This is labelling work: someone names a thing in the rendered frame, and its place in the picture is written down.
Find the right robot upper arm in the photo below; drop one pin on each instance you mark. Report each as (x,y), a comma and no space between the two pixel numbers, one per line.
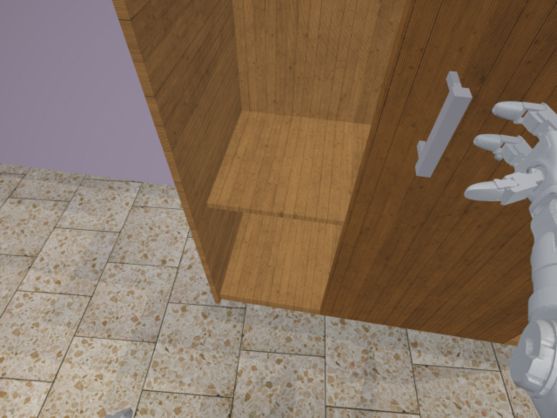
(533,365)

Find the robot right forearm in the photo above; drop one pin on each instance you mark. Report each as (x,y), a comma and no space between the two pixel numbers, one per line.
(542,304)

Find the handle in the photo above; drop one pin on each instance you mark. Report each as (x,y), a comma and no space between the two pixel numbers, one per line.
(430,151)

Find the right robot hand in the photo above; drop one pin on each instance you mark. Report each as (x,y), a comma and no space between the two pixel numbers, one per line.
(541,121)

